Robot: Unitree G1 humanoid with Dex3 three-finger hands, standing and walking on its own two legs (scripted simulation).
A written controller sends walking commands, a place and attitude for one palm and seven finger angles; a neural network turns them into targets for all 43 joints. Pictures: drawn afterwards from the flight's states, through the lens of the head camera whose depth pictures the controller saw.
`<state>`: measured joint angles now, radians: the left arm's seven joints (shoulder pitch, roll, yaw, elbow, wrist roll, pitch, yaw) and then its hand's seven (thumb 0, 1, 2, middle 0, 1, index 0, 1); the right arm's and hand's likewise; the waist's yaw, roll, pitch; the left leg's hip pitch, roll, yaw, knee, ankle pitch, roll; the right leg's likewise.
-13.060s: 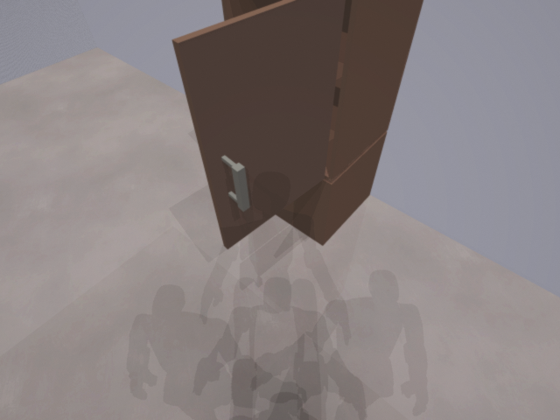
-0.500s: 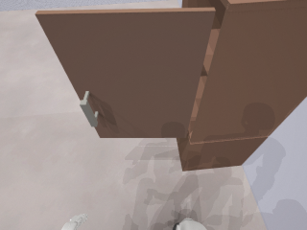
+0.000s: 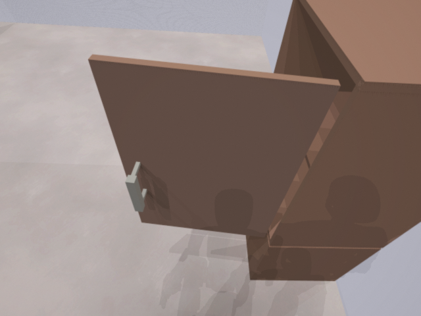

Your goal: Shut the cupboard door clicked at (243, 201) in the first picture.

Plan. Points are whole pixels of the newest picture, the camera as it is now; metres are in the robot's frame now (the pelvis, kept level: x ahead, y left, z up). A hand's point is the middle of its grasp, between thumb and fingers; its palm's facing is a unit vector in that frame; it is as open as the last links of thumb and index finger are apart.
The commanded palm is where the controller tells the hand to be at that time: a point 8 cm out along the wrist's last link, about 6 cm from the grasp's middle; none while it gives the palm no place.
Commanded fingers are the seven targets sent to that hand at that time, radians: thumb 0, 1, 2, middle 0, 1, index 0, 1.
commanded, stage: come to a stop and stand still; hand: left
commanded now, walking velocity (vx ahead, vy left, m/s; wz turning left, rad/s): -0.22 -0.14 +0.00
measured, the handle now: (138, 187) +0.41 +0.23 -0.08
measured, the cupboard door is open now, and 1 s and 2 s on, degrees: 84 84 84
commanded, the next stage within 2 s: look again from close up in 1.16 s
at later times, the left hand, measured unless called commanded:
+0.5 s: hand out of the picture +0.02 +0.15 -0.17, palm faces +0.02 -0.98 -0.20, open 7.3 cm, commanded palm none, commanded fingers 0.00 0.90 0.90 -0.20 -0.30 -0.20 -0.30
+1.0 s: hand out of the picture +0.03 +0.17 -0.17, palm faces +0.00 -0.98 -0.22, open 7.3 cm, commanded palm none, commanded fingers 0.00 0.90 0.90 -0.20 -0.30 -0.20 -0.30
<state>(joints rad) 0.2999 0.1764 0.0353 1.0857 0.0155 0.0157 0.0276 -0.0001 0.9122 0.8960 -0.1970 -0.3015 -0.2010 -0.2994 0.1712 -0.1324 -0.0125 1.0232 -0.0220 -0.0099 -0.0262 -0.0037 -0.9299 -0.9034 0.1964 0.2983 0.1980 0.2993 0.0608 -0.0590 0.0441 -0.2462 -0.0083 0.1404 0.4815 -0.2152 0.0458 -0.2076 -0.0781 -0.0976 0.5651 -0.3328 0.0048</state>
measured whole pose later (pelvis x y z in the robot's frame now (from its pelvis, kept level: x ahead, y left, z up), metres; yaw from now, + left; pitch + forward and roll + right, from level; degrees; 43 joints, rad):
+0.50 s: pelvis -0.01 -0.03 +0.01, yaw -1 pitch -2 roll +0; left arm 0.25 0.17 0.02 1.08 0.01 0.01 0.03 0.01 0.93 0.90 -0.20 -0.30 -0.20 -0.30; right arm 0.26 -0.14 -0.02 1.13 -0.02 0.03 -0.02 0.00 -0.92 -0.90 0.20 0.30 0.20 0.30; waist -0.01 -0.02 0.03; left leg -0.23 0.06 0.13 0.44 -0.17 -0.01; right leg -0.17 0.00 -0.11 0.46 -0.27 -0.04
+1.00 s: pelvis +0.01 +0.00 +0.00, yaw -1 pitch -1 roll +0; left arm 0.29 0.13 -0.01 1.08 0.01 -0.02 0.04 0.01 0.92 0.90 -0.20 -0.30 -0.20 -0.30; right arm 0.33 -0.13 0.02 1.10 -0.03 -0.01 -0.02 0.03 -0.93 -0.90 0.20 0.30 0.20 0.30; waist -0.01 0.04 0.02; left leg -0.25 0.02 0.12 0.51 -0.25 0.04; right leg -0.18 -0.04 -0.09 0.52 -0.32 0.00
